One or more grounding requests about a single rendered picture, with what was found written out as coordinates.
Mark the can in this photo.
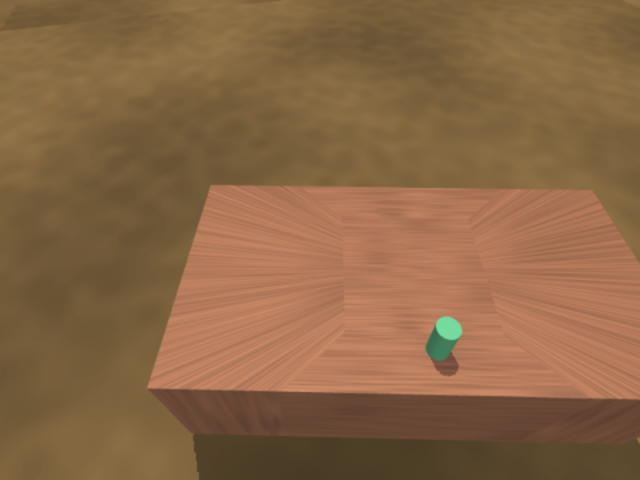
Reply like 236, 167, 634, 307
426, 317, 462, 361

